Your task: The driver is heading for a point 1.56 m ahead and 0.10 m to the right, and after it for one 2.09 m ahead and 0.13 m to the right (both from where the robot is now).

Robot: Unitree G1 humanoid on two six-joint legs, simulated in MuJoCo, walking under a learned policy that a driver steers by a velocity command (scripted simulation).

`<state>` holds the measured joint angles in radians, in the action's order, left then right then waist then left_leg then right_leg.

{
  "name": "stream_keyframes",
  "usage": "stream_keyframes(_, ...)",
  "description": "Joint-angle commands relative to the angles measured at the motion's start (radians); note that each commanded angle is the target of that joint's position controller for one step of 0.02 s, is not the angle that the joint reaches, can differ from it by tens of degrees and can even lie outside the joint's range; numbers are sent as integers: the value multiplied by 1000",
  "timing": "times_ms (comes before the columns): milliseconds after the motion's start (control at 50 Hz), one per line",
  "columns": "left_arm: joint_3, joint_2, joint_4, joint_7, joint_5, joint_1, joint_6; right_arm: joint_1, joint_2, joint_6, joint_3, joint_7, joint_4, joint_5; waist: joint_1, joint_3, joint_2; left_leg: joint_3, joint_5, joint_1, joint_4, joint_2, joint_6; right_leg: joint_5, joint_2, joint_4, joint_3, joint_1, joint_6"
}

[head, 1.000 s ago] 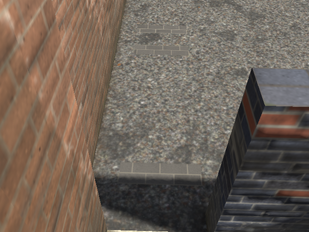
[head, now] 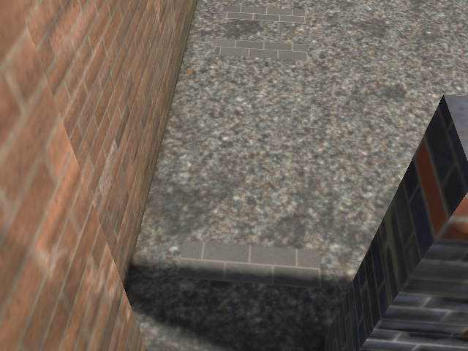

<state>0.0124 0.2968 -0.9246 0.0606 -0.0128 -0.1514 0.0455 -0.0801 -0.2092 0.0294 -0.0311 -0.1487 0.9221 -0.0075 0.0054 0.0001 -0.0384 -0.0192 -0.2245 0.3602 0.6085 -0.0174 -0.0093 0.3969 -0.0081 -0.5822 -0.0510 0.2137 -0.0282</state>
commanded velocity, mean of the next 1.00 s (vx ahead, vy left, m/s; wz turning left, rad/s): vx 0.00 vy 0.00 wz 0.00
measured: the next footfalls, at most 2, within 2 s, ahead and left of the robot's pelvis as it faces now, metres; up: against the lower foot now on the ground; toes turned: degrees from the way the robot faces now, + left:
left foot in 1.48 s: +0.14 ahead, +0.17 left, -0.04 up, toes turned +4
left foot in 2.00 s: +0.46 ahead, +0.09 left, -0.41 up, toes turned +2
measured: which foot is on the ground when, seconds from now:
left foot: down 0.00-1.00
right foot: down 0.00-1.00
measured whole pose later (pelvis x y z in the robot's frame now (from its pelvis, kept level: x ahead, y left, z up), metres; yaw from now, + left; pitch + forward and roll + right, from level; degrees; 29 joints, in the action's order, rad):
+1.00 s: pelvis -0.03 -0.04 +0.00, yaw +0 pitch -1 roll +0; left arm 0.04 0.26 -1.13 0.06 -0.02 -0.31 0.07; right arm -0.38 -0.16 0.05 -0.02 -0.11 1.18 0.01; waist 0.00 0.00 -0.03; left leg -0.03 -0.22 0.31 0.54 0.06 -0.07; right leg 0.36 -0.08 -0.55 -0.07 0.18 -0.10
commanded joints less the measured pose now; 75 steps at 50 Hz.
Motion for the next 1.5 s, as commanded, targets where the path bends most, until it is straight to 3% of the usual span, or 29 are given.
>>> stream_keyframes(20,24,107,30,-1,1,-17,11,-45,-108,-2,30,5,-12,6,-21,106,16,-15,271,-94,-64,45,2,-568,48,29,34,-50,35)
stream_keyframes(140,26,85,-40,-4,17,-92,-4,-90,-122,-3,40,-15,36,19,-5,-1,85,-57,-33,-45,-195,61,38,-178,-7,89,17,6,32)
stream_keyframes(180,20,68,-57,-9,8,-99,-2,-89,-106,-6,40,-12,37,22,-7,1,64,-51,-65,-48,-207,56,39,-187,-14,103,17,-2,24)
stream_keyframes(280,22,80,-99,0,22,-132,7,-162,-108,2,43,-4,73,33,-27,-15,60,-7,-12,-82,-182,37,26,-196,-19,150,31,19,22)
stream_keyframes(360,23,75,-142,1,6,-184,4,-205,-110,6,52,3,106,23,-18,-59,41,4,-43,-68,-180,33,25,-148,-22,186,36,25,32)
stream_keyframes(660,17,55,-179,3,-3,-221,28,-322,-71,-2,38,40,201,17,-14,-76,40,28,115,-71,-111,67,7,-339,1,219,83,-10,44)
stream_keyframes(680,-12,-52,-84,-33,-66,-168,-13,-228,-149,-45,71,178,208,-30,22,19,140,9,130,-75,-44,101,-33,-833,164,144,167,-113,-27)
stream_keyframes(700,-16,-49,-81,-45,-54,-146,-30,-265,-92,-60,56,221,212,-65,-6,65,60,1,93,-98,-65,110,-43,-995,175,126,150,-145,-36)
stream_keyframes(740,-16,-38,-62,-46,-33,-126,-51,-269,-82,-81,51,243,205,-62,-1,43,-20,-1,56,-119,-59,105,-43,-901,146,155,132,-104,-33)
stream_keyframes(780,-23,-48,-59,-48,-32,-130,-63,-277,-71,-100,51,234,210,-40,-3,-9,-25,-2,11,-137,-44,107,-39,-702,142,203,139,-13,-40)
stream_keyframes(800,25,141,-134,8,20,-258,-25,-477,0,-66,23,101,250,50,-40,-275,-43,-12,66,-82,-36,95,-24,-54,56,267,120,198,6)
stream_keyframes(820,45,160,-145,21,32,-261,0,-453,-33,-33,30,53,268,58,-24,-271,35,10,2,-99,-96,68,-25,113,34,277,120,252,10)
stream_keyframes(840,52,137,-150,22,8,-256,14,-410,-70,-7,38,37,257,40,-1,-247,59,13,-13,-56,-127,57,-21,128,26,275,110,216,14)
stream_keyframes(900,34,12,-166,6,-15,-192,30,-340,-76,34,35,37,240,26,5,-116,23,9,32,-67,-141,68,-17,38,15,221,82,125,15)
stream_keyframes(1040,23,33,-221,0,0,-237,36,-359,-44,20,28,32,242,21,3,-78,53,33,62,-62,-121,59,5,-116,-15,178,50,63,20)
stream_keyframes(1100,49,112,-208,-27,-9,-237,38,-374,-98,13,57,55,213,43,-8,-98,13,35,-175,-50,-88,57,40,206,14,220,110,120,-49)
stream_keyframes(1120,3,-51,-143,-42,-74,-271,-10,-245,-134,-36,82,178,232,1,56,-39,95,85,-120,34,103,23,4,-328,151,190,241,-43,-107)
stream_keyframes(1140,18,-2,-152,-44,-65,-294,-26,-278,-86,-48,73,216,222,-28,42,-6,-3,73,-195,118,194,37,4,-504,197,172,271,-130,-140)
stream_keyframes(1160,75,206,-197,-39,-22,-383,27,-500,10,-22,38,141,221,70,9,-125,-215,-46,-106,84,303,114,34,148,234,260,354,66,-254)
stream_keyframes(1180,62,163,-156,-56,-33,-292,56,-398,13,-4,39,133,185,108,6,-195,-93,-72,-80,191,374,98,38,284,287,298,466,136,-319)
stream_keyframes(1220,30,51,-215,-97,-67,-432,84,-280,-2,27,45,135,101,118,75,-183,-29,-135,-59,500,590,89,49,160,345,210,537,-55,-388)
stream_keyframes(1260,8,-17,-249,-111,-67,-516,104,-231,16,47,40,131,74,107,95,-134,24,-121,65,639,547,76,54,-17,298,70,433,-166,-351)
stream_keyframes(1320,-29,-34,-227,-104,-79,-485,92,-241,-3,38,43,108,59,125,34,-87,-53,-13,94,463,622,51,64,-65,215,-23,335,125,-307)
stream_keyframes(1380,-28,32,-209,-84,-90,-465,86,-341,-12,48,56,81,75,114,-23,-74,-43,42,15,290,706,7,57,-60,207,-129,283,373,-297)
stream_keyframes(1400,-22,54,-191,-80,-78,-446,87,-367,-19,60,57,81,78,109,-38,-66,-27,41,-17,226,713,-2,46,-67,218,-165,287,429,-293)
stream_keyframes(1420,-35,-8,-236,-98,-87,-527,94,-238,-40,59,57,77,48,130,35,-107,-52,-111,156,509,608,83,42,-31,276,-287,347,202,-254)
stream_keyframes(1440,-46,-58,-282,-127,-57,-688,94,-122,-41,56,57,76,16,152,137,-66,-93,-124,266,786,429,106,40,53,261,-373,389,-114,-245)
stream_keyframes(1460,-60,-112,-322,-150,-45,-787,92,-16,-27,59,52,69,-12,148,190,-91,-114,-107,320,898,334,117,45,74,254,-432,447,-217,-234)
stream_keyframes(1500,-37,-79,-276,-141,-35,-716,65,-72,-38,75,58,58,-28,102,126,-99,-56,6,206,569,237,50,75,15,196,-536,341,122,-206)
